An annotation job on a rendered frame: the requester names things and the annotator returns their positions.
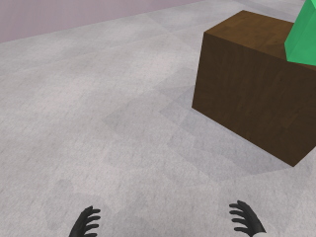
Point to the right robot hand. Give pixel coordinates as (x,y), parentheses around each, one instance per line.
(251,220)

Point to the carton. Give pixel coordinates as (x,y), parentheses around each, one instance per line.
(300,45)

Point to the left robot hand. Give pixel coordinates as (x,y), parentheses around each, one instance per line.
(80,227)

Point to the pedestal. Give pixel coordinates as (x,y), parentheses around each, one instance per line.
(245,83)

